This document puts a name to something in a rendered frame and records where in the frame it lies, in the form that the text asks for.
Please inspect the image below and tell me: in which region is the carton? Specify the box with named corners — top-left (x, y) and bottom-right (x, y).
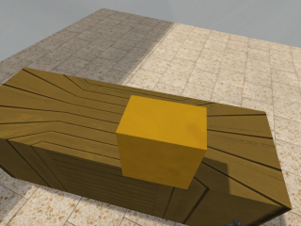
top-left (116, 95), bottom-right (207, 189)

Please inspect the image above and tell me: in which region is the pedestal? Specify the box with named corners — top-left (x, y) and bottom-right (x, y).
top-left (0, 67), bottom-right (293, 226)

